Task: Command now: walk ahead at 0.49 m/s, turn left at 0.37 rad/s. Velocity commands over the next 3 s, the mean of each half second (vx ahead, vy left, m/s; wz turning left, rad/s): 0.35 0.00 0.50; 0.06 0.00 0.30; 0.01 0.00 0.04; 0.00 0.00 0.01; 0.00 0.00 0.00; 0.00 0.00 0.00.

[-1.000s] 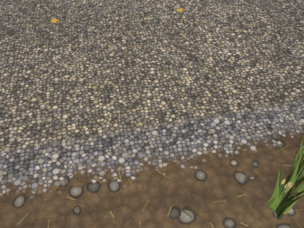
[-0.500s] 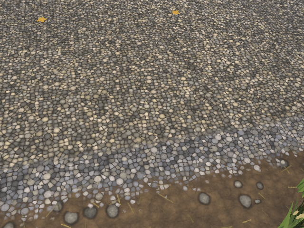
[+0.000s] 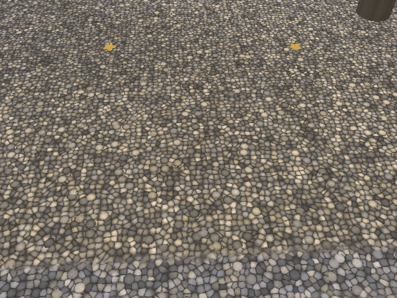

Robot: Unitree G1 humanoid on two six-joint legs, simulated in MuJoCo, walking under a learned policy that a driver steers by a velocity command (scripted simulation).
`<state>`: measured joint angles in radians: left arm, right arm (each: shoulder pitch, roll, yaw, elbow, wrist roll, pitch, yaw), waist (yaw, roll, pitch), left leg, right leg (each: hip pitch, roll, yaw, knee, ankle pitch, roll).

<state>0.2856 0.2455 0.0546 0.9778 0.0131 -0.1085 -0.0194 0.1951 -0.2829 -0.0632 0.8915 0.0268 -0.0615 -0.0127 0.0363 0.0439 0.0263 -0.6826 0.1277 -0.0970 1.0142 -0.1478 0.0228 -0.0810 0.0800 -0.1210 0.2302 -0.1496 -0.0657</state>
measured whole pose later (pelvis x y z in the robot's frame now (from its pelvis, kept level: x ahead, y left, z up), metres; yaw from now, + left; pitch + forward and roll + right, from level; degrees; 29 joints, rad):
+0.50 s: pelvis +0.24 +0.08 -0.01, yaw +16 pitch +3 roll -1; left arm 0.09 0.32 0.05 0.79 0.01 -0.05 0.04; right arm 0.19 -0.29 -0.07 0.71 0.00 -0.03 0.01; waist -0.01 -0.02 0.08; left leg -0.36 -0.10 -0.05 0.43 -0.11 0.09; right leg -0.63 -0.06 0.08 1.09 -0.37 0.07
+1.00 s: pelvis +0.34 +0.06 -0.01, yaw +24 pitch +1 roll +1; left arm 0.15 0.24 0.03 0.80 0.01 -0.01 0.02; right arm 0.17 -0.29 -0.05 0.72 0.01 0.04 -0.03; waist 0.02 0.02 0.03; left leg -0.32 -0.01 -0.07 0.71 -0.43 -0.08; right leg -0.30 -0.01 0.03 0.48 -0.20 0.00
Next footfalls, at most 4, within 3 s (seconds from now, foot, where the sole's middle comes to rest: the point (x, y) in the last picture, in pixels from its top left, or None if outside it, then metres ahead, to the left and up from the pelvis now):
0.26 left None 0.32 0.16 -0.78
0.76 right None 0.45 -0.02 -0.78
1.06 left None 0.30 0.20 -0.78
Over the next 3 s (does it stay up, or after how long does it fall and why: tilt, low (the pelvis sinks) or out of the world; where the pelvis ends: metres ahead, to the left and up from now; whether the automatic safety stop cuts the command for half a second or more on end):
stays up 0.34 0.08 -0.01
